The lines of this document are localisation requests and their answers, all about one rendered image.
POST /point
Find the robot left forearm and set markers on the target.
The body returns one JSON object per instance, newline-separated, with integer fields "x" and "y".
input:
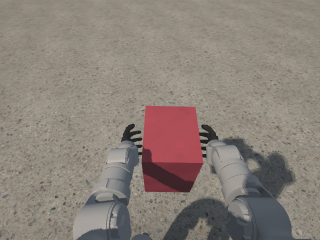
{"x": 116, "y": 176}

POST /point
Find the robot left hand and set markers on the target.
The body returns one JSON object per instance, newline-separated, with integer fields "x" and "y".
{"x": 127, "y": 136}

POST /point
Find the robot left upper arm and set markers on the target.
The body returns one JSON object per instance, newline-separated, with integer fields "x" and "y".
{"x": 103, "y": 221}

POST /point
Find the robot right upper arm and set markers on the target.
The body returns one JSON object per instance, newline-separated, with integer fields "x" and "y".
{"x": 258, "y": 218}

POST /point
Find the carton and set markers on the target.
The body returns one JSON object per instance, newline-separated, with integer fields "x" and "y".
{"x": 171, "y": 152}

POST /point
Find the robot right forearm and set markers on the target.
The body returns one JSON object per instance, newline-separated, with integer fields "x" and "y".
{"x": 235, "y": 177}

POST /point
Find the robot right hand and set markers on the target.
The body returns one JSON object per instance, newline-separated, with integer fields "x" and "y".
{"x": 211, "y": 135}

